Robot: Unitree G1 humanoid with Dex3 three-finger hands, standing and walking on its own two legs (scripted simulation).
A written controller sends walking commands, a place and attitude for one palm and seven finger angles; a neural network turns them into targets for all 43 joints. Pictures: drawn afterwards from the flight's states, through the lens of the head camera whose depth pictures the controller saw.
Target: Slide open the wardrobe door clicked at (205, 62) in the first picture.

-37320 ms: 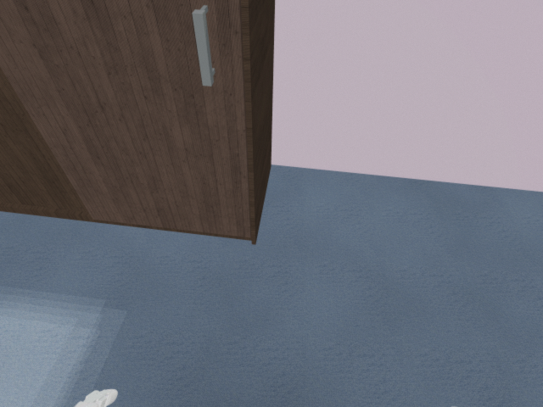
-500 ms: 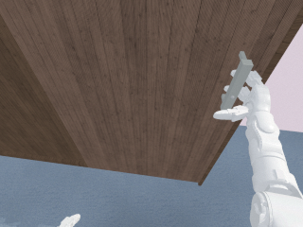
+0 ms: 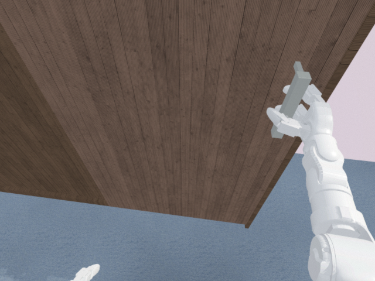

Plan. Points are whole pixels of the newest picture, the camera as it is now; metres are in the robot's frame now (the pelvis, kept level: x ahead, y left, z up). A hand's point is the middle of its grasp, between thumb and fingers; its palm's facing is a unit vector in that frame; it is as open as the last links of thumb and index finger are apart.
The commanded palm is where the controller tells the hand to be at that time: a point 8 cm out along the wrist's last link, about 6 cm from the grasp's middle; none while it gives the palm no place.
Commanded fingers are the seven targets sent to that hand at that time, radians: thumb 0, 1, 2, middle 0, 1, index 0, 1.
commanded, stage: grip the handle and tug to test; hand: right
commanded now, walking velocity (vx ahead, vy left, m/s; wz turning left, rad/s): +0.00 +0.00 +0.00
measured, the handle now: (286, 102) +0.50 -0.17 +0.14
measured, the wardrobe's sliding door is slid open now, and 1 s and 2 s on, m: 0.00 0.00 0.00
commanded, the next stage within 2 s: tug the door sideways, standing still in 0.90 s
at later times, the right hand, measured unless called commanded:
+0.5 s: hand (282, 116) +0.44 -0.15 +0.14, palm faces +0.04 +1.00 +0.01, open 6.3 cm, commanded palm +0.41 -0.20 +0.14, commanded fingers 0.00 -0.90 -0.90 0.45 1.40 0.45 1.40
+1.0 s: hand (281, 118) +0.44 -0.14 +0.14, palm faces +0.04 +1.00 +0.02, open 6.2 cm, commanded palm +0.39 -0.19 +0.14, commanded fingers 0.00 -0.90 -0.90 0.45 1.40 0.45 1.40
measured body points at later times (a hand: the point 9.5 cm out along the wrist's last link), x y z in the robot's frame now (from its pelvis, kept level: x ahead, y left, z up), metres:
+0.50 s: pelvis +0.00 +0.01 +0.00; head +0.02 +0.01 +0.45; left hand +0.09 +0.26 -0.11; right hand +0.43 -0.20 +0.14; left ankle -0.02 +0.13 -0.72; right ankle +0.02 -0.11 -0.72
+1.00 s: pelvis +0.03 +0.01 +0.01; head +0.04 +0.01 +0.46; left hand +0.12 +0.26 -0.10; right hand +0.43 -0.20 +0.14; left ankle -0.02 +0.13 -0.72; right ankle +0.02 -0.11 -0.72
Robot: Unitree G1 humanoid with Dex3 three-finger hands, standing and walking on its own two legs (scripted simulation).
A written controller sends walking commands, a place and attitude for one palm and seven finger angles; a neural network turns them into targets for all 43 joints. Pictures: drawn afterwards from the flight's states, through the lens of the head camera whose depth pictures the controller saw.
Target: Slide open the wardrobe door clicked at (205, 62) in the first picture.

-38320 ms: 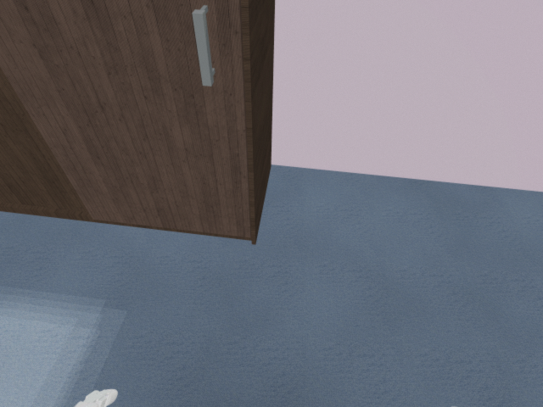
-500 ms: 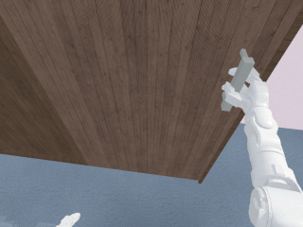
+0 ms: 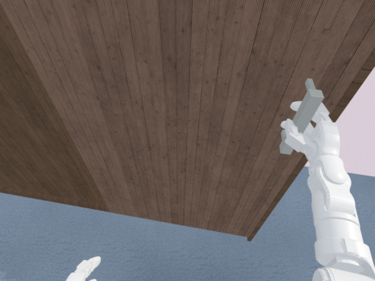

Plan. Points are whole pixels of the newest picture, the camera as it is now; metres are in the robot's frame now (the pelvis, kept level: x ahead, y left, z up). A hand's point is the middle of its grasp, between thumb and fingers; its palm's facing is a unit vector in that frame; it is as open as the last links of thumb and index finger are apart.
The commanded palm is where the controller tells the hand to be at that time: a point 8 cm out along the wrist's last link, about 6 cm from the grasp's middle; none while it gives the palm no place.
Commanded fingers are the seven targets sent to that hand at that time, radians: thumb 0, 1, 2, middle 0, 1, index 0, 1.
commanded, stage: tug the door sideways, standing still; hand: right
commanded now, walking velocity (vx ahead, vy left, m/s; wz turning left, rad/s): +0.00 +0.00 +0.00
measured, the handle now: (296, 118) +0.46 -0.19 +0.13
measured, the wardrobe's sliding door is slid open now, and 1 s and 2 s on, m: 0.00 0.00 0.02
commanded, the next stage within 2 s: step sideways, sliding the door along in 0.92 s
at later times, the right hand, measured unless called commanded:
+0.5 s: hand (288, 133) +0.41 -0.16 +0.14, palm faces +0.15 +0.99 -0.01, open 6.0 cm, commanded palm +0.38 -0.16 +0.13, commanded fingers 0.00 -0.90 -0.90 0.45 1.40 0.45 1.40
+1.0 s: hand (288, 134) +0.41 -0.16 +0.13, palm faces +0.13 +0.99 -0.03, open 6.1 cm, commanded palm +0.38 -0.16 +0.14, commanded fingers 0.00 -0.90 -0.90 0.45 1.40 0.45 1.40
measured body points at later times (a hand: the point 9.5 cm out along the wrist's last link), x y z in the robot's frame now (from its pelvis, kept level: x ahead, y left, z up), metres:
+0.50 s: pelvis -0.01 +0.00 +0.00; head +0.01 +0.00 +0.44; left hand +0.12 +0.23 -0.12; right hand +0.39 -0.21 +0.14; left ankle -0.04 +0.12 -0.73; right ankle -0.01 -0.12 -0.73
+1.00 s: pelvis -0.03 -0.01 -0.01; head +0.01 -0.01 +0.44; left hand +0.09 +0.23 -0.13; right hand +0.39 -0.21 +0.14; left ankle -0.04 +0.12 -0.73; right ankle -0.01 -0.12 -0.73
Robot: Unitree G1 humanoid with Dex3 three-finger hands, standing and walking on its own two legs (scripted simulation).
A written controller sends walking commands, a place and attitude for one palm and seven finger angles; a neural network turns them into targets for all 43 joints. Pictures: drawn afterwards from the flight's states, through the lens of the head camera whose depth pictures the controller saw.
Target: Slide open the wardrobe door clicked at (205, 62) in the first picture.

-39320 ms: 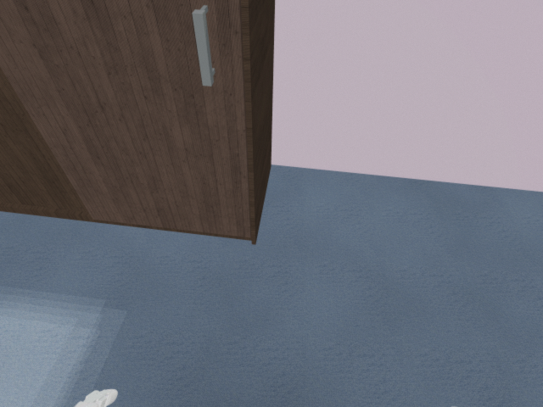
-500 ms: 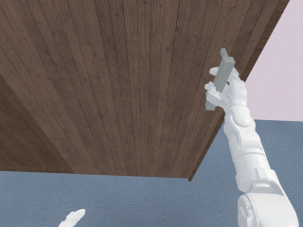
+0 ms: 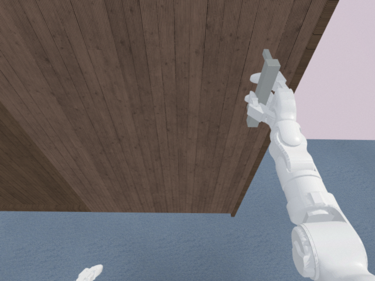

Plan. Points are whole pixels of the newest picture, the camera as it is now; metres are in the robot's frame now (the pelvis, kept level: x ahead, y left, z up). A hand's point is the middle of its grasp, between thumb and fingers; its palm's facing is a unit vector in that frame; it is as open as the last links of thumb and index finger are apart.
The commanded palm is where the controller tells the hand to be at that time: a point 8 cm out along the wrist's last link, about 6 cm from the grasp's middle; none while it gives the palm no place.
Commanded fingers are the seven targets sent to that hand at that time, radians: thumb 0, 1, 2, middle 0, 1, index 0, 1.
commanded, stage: step sideways, sliding the door along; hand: right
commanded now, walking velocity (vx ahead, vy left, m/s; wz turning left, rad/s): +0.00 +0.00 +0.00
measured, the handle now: (258, 90) +0.51 -0.13 +0.14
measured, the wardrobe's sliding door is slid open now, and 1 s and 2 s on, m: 0.00 0.02 0.19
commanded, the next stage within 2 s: none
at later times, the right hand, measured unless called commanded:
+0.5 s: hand (248, 105) +0.45 -0.10 +0.14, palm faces +0.18 +0.98 -0.10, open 6.2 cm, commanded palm +0.43 -0.08 +0.15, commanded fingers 0.00 -0.90 -0.90 0.45 1.40 0.45 1.40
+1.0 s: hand (236, 102) +0.46 -0.07 +0.14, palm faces +0.44 +0.89 -0.10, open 6.8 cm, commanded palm +0.42 -0.04 +0.14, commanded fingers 0.00 -0.90 -0.90 0.45 1.40 0.45 1.40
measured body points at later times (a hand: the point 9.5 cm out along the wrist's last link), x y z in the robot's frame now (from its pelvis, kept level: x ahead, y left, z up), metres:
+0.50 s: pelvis +0.02 +0.05 +0.00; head +0.08 +0.06 +0.45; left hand +0.16 +0.29 -0.12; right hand +0.44 -0.15 +0.15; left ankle +0.00 +0.13 -0.71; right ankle +0.02 -0.08 -0.72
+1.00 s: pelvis +0.09 +0.17 +0.01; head +0.20 +0.17 +0.44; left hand +0.33 +0.37 -0.11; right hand +0.44 -0.12 +0.15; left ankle +0.15 +0.31 -0.71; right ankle +0.07 +0.05 -0.70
